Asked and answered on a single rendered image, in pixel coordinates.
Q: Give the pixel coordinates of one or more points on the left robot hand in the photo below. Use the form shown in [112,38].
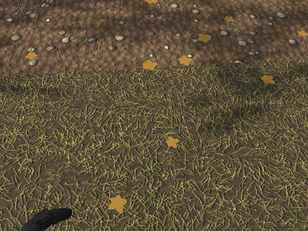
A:
[45,218]

